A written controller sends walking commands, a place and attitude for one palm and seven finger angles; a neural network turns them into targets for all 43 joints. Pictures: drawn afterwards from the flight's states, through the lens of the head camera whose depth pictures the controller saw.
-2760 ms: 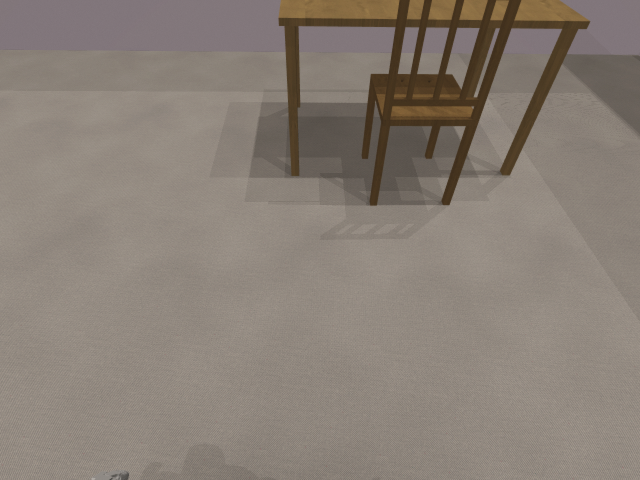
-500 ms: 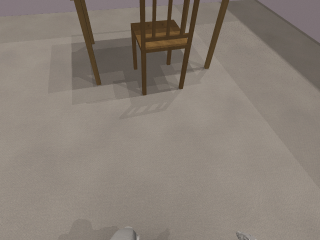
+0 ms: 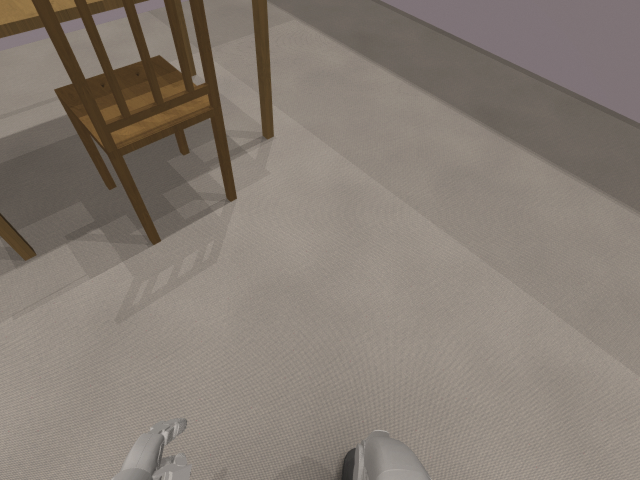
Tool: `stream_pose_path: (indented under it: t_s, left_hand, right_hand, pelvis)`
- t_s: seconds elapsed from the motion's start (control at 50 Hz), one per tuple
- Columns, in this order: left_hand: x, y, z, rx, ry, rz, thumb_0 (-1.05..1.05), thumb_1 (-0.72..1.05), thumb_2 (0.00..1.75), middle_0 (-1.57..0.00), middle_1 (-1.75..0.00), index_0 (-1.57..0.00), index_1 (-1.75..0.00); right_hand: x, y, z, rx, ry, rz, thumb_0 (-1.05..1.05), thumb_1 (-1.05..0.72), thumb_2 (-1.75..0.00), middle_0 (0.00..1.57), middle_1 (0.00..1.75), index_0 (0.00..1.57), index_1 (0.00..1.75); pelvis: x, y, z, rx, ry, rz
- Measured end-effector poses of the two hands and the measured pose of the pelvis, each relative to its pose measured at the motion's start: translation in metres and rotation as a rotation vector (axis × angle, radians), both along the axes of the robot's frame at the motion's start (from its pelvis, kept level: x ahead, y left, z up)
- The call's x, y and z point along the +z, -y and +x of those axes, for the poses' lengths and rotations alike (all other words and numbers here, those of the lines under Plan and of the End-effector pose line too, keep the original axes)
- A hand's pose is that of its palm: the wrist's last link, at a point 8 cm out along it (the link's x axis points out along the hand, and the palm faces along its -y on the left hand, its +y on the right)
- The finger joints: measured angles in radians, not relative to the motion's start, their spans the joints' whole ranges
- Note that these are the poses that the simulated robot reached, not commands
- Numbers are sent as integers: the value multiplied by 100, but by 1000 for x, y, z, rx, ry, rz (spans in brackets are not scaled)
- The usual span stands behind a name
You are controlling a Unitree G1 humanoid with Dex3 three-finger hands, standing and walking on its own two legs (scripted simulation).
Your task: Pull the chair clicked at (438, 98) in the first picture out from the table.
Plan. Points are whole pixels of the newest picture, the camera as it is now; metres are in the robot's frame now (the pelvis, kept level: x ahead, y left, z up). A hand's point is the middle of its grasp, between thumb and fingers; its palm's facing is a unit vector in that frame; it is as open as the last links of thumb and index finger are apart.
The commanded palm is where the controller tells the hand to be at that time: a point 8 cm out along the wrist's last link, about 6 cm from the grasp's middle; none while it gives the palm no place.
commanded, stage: walk to a spot facing it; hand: left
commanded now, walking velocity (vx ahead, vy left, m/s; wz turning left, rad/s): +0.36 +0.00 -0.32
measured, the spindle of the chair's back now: (141, 45) +1.13 +0.45 -0.06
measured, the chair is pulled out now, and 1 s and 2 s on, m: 0.00 0.00 0.00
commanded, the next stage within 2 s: turn to face it in 1.08 s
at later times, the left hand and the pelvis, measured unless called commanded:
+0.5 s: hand (187, 403) +0.26 +0.20 -0.18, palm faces -0.03 -0.98 -0.20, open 7.3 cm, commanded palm none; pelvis +0.24 +0.00 +0.00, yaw -6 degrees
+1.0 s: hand (259, 235) +0.59 +0.11 -0.18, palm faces -0.30 -0.93 -0.20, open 7.3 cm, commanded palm none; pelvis +0.46 -0.05 -0.01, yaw -17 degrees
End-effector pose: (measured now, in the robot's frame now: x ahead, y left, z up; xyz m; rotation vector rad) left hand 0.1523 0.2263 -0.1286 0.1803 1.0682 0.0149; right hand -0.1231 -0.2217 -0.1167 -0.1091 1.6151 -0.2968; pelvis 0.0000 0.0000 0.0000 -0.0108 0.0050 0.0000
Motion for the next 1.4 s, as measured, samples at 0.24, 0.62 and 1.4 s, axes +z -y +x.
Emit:
stream_pose_path:
  t_s: [0.24,0.62,1.4]
  left_hand:
    - [-15,47,85,-10,-50,3,-1,92,90,-20,-30,-20,-30]
    - [-30,-28,137,48,-358,31,0,91,90,-20,-30,-19,-30]
    - [-28,100,547,-94,-170,15,0,93,90,-20,-30,-20,-30]
  right_hand:
    - [-25,11,146,-85,89,57,1,-91,-90,20,30,20,30]
    - [1,14,459,88,520,-80,0,-92,-90,20,30,20,30]
    - [-10,108,739,-61,422,-63,0,-93,-90,20,30,20,30]
  pelvis:
    - [-6,30,114,-82,15,-2]
    - [-5,-14,288,-161,32,-7]
    - [-6,82,609,-236,28,-47]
